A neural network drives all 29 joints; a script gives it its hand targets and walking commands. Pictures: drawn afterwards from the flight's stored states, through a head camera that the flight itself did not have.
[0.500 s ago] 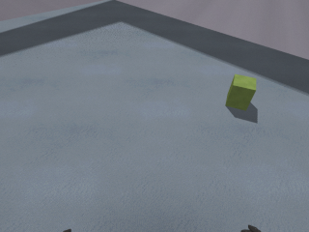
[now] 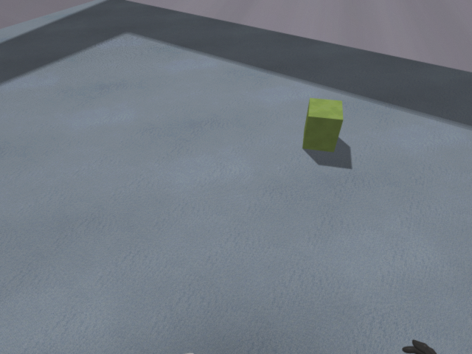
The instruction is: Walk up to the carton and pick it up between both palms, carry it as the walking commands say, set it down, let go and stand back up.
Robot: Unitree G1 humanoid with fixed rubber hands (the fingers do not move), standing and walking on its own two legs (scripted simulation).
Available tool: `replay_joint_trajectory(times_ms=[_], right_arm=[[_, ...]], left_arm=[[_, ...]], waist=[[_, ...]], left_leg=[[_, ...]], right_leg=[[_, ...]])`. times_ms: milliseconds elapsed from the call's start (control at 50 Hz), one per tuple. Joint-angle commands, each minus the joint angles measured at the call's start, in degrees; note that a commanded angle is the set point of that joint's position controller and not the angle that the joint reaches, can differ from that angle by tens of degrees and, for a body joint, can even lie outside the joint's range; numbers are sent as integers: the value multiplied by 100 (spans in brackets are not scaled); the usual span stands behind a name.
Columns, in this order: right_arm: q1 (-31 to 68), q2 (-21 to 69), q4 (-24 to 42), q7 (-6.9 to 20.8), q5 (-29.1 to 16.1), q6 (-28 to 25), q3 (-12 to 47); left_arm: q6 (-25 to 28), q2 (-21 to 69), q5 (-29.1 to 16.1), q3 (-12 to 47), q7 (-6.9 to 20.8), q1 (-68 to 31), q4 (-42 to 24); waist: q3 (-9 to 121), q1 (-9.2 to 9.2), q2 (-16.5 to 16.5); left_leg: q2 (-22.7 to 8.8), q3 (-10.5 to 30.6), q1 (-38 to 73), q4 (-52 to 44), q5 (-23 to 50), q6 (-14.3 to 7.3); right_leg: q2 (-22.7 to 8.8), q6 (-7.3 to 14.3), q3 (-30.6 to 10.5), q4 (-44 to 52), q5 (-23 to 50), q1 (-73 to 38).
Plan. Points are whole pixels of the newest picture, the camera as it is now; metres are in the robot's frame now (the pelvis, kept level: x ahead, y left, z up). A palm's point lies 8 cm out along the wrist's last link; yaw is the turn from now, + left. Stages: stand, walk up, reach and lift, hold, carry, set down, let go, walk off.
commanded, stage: walk up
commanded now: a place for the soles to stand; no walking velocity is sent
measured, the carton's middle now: (321, 125) +1.57 -0.48 -0.63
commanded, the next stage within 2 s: none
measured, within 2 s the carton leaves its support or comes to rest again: neither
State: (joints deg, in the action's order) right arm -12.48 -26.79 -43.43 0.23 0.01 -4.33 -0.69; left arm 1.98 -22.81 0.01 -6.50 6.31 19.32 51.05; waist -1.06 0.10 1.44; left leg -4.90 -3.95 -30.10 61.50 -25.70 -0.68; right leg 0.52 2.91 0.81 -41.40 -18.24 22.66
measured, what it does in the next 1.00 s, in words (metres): walks ahead: left foot, then right foot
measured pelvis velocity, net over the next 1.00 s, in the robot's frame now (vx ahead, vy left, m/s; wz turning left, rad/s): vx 0.35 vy -0.03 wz -0.23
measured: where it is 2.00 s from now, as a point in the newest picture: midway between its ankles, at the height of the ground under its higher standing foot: (277, 257)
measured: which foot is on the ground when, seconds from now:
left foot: up 0.00-0.22, down 0.24-0.54, up 0.56-0.80, down 0.82-1.00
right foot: down 0.00-0.24, up 0.26-0.52, down 0.54-0.82, up 0.84-1.00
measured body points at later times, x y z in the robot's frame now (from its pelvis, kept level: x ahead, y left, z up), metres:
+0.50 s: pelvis +0.16 +0.00 +0.00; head +0.16 +0.00 +0.45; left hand +0.33 +0.30 -0.09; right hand +0.24 -0.33 -0.08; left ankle +0.20 +0.14 -0.72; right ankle +0.22 -0.14 -0.69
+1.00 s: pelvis +0.35 -0.03 -0.01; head +0.35 -0.03 +0.44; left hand +0.50 +0.26 -0.11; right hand +0.38 -0.37 -0.09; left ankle +0.39 +0.10 -0.72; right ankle +0.36 -0.17 -0.68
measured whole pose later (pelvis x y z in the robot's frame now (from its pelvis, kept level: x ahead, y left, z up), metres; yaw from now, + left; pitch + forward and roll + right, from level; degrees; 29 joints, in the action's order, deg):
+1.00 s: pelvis +0.35 -0.03 -0.01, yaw -13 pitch -1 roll +2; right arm -16.2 -25.8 -43.6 1.2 0.0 -7.2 -0.9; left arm 2.9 -22.9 0.0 -4.9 4.9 14.9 49.9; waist -0.5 0.1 -1.9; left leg -6.3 -10.1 -19.5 42.0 -20.9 -1.1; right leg -3.8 1.5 -1.9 -59.7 -22.2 31.4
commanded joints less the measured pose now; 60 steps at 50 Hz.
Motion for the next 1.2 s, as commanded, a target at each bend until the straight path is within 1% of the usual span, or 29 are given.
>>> replay_joint_trajectory(times_ms=[0,140,200,220,240,260,340,460,500,520,540,560,580,600,640,720,780,800,820,840,880,920,1020,1060,1080,1100,1120,1140,1180], right_arm=[[385,-1147,67,103,136,-232,-569],[553,-1010,68,154,138,-362,-537],[-380,-1055,-231,92,189,-505,-631],[-1441,-1421,-504,15,349,-528,-790],[-1886,-2113,-394,-67,383,-523,-1005],[-1411,-2076,-193,-92,131,-520,-962],[-337,-1599,59,-44,109,-476,-800],[219,-1866,201,106,182,-404,-874],[491,-1716,177,142,207,-300,-852],[309,-1312,122,128,216,-243,-696],[466,-875,261,129,196,-234,-546],[818,-764,589,105,61,-253,-431],[891,-1381,432,67,28,-262,-528],[288,-1465,243,91,48,-292,-545],[33,-1195,173,135,51,-365,-549],[231,-1022,124,162,91,-412,-551],[-653,-1138,-170,128,157,-489,-684],[-1353,-1358,-435,66,305,-511,-814],[-2236,-1984,-505,-17,326,-552,-986],[-1734,-2217,-328,-30,222,-537,-1040],[-908,-1875,-140,-15,40,-473,-896],[-437,-1643,-47,5,89,-456,-815],[-123,-1832,74,99,150,-411,-847],[177,-1669,154,134,121,-338,-810],[126,-1366,114,119,140,-303,-694],[244,-947,272,131,125,-295,-541],[458,-675,565,123,-8,-320,-401],[457,-1304,396,84,-64,-314,-489],[-49,-1198,180,76,27,-320,-502]], left_arm=[[224,-1624,79,-355,-200,-99,-778],[193,-1715,10,-324,-157,74,-801],[198,-1351,-1,-132,-185,-394,-1025],[209,-973,-16,-81,-153,-555,-1147],[275,-580,-40,30,-170,-399,-1259],[268,-1307,54,-105,-226,-565,-1103],[207,-1375,71,-146,-81,-418,-778],[115,-1365,57,-211,121,-504,-500],[152,-1296,35,-302,33,179,-191],[219,-1527,97,-410,-71,860,128],[254,-1835,150,-508,-191,1261,127],[352,-2400,143,-478,-271,745,-260],[318,-2398,18,-475,-300,191,-370],[317,-2206,2,-455,-329,-214,-650],[342,-1805,43,-314,-339,-139,-711],[325,-1863,53,-323,-332,13,-810],[260,-1573,-50,-175,-274,-428,-948],[260,-1154,-28,-69,-284,-601,-1048],[335,-672,-65,4,-287,-647,-1174],[297,-1179,9,-20,-351,-880,-1200],[296,-1532,5,-66,-316,-832,-905],[304,-1489,49,-119,-216,-454,-732],[266,-1312,44,-122,-51,-628,-543],[306,-1294,62,-182,-118,-67,-305],[372,-1356,103,-250,-172,315,-80],[422,-1901,164,-423,-302,1040,0],[481,-2465,103,-461,-367,871,-247],[439,-2386,-41,-447,-374,513,-313],[387,-1943,-36,-311,-442,-200,-636]], waist=[[-131,281,-880],[-223,358,-1085],[261,-285,-370],[910,-724,522],[1213,-910,1398],[794,-793,171],[-281,-160,428],[-4,3,912],[226,551,276],[400,804,-712],[292,1051,-2029],[-84,876,-2328],[-435,582,-1099],[-89,335,-599],[352,277,-936],[96,352,-1307],[431,-254,-632],[682,-638,10],[973,-1087,1539],[605,-897,753],[-193,-474,100],[-362,-286,458],[-221,-126,1006],[101,304,528],[422,580,-275],[557,971,-1859],[195,874,-2767],[344,660,-1438],[286,356,-904]], left_leg=[[-190,439,-1203,-631,636,-13],[5,-7,-406,-2052,913,-71],[349,-196,1952,-3035,1502,-167],[-164,687,3674,-3601,555,-447],[-2151,3514,4687,-4684,-1647,-1091],[-2537,4428,4300,-4961,-2650,-1480],[-1981,2240,2175,-5017,-1658,-1276],[-1603,743,671,-4757,-1708,-1111],[-1316,116,257,-3661,-1604,-861],[-951,-284,-257,-2191,-1808,-644],[-252,-753,-1463,-47,-1282,-407],[245,-38,-2765,779,-654,-161],[-111,711,-2691,790,-200,-162],[-276,709,-2236,552,134,-215],[-278,441,-1604,-291,-39,-136],[-131,-106,-746,-1538,223,-60],[211,-336,1714,-2666,1184,-133],[86,88,3042,-2842,604,-385],[-1780,2939,4170,-4334,-1434,-889],[-2566,4010,3923,-4880,-2163,-1358],[-2410,3102,2743,-4774,-2048,-1499],[-1944,1827,2146,-4796,-1317,-1261],[-1553,584,1208,-4433,-823,-1156],[-1374,102,839,-3534,-396,-867],[-1146,-276,474,-2367,-52,-774],[-427,-721,-658,-30,606,-504],[375,-197,-2474,1050,-362,-159],[78,459,-2345,1139,-63,-203],[-335,437,-1914,538,131,-100]], right_leg=[[-1166,896,-2788,2872,-2150,-1099],[-1208,1049,-2283,2431,-935,-923],[-876,841,-1526,1189,92,198],[-219,576,-889,-640,610,1038],[600,74,-239,-2262,-763,2645],[212,-20,-662,-3063,-888,3157],[-792,-185,-770,-2157,-145,2385],[-573,-268,179,-616,-388,351],[-248,-185,546,422,-100,-1114],[-37,-28,342,637,-501,-1836],[-790,424,-1641,1768,-2510,-2376],[-1785,1157,-4797,3148,-3604,-2041],[-2033,1174,-4956,3313,-3677,-1729],[-1959,1220,-4148,2787,-2887,-1909],[-1413,1203,-2909,2235,-1326,-1778],[-1382,1214,-2173,1832,-466,-915],[-1038,875,-1440,961,-321,553],[-532,657,-950,-344,-185,1468],[359,130,-173,-2597,-180,2899],[52,-10,-522,-3256,-751,3642],[-721,-91,-733,-2994,-150,3359],[-859,-239,-522,-1976,-113,2643],[-612,-288,181,-504,-189,1008],[-349,-169,434,264,161,-272],[-122,-79,566,535,-59,-1249],[-623,355,-1259,1423,-1520,-2030],[-1652,895,-4360,2828,-2264,-2342],[-1933,1304,-4542,2760,-1765,-2348],[-1594,1201,-2960,2014,-597,-1982]])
